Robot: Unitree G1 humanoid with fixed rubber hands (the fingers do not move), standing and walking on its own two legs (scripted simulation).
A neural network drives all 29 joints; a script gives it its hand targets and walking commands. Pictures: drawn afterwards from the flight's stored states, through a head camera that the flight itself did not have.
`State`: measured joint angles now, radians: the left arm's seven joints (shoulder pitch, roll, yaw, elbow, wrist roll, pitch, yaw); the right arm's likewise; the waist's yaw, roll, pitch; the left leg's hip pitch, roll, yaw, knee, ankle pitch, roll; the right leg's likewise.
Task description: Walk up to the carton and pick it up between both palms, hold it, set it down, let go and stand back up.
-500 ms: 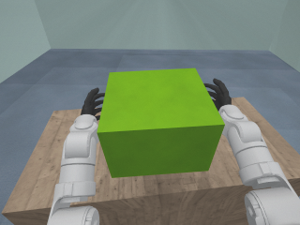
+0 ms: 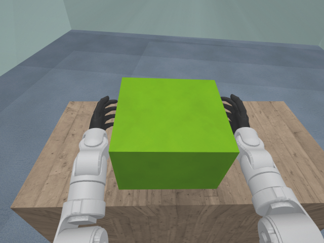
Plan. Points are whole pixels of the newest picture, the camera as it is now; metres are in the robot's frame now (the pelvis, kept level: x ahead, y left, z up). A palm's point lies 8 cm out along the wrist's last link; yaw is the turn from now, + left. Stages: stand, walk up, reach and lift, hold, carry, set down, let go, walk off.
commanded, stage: set down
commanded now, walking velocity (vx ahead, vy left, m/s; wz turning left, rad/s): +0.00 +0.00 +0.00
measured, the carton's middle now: (168, 132) +0.39 +0.03 +0.10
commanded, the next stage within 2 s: none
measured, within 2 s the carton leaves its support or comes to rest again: neither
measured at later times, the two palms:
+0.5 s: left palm (98, 131) +0.36 +0.21 +0.13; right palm (232, 121) +0.42 -0.13 +0.13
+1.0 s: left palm (97, 139) +0.36 +0.22 +0.10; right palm (223, 122) +0.44 -0.12 +0.11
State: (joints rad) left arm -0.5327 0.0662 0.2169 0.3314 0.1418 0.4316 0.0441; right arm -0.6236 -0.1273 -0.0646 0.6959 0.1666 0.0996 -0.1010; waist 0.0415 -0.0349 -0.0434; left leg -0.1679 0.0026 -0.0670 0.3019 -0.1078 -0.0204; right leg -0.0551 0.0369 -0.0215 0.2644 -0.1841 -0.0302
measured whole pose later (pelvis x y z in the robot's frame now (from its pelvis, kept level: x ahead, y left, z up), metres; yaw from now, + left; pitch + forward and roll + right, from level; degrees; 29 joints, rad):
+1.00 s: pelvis +0.00 -0.02 +0.00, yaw -1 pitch +7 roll +0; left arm -0.59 0.02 0.33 0.55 0.16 0.24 0.06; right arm -0.78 -0.15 -0.11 0.98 0.05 -0.06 -0.03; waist 0.16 -0.01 -0.10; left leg -0.31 0.04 -0.04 0.25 -0.06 -0.04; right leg -0.21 0.06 -0.03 0.24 -0.15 -0.05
